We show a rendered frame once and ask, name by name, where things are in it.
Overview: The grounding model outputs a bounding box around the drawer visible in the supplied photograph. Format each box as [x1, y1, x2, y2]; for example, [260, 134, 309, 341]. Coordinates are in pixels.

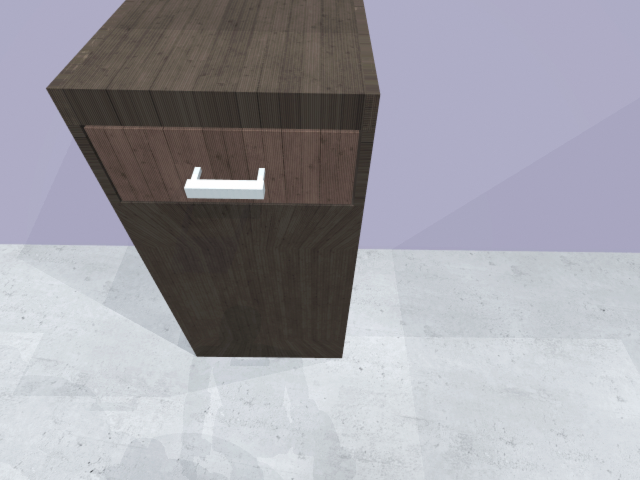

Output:
[84, 125, 359, 204]

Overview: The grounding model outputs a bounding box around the cabinet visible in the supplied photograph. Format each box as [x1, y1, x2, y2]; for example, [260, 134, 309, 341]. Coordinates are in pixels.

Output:
[46, 0, 380, 358]

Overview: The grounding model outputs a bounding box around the handle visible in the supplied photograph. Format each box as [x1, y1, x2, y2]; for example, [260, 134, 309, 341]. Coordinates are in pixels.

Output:
[184, 167, 265, 199]

